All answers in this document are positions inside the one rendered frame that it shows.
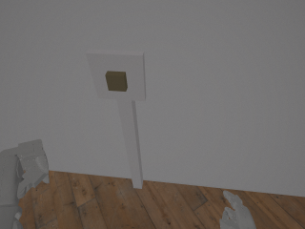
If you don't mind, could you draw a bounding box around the robot left hand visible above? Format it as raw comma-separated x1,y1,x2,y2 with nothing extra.
0,139,50,205

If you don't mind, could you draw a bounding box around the left robot forearm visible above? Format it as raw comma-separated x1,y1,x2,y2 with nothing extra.
0,204,24,229

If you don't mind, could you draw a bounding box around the robot right hand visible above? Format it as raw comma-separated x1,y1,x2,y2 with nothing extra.
219,190,256,229

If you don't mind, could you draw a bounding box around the button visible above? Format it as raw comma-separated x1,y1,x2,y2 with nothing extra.
105,71,128,92

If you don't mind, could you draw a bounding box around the panel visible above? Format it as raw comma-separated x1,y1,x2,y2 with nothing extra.
86,49,147,189

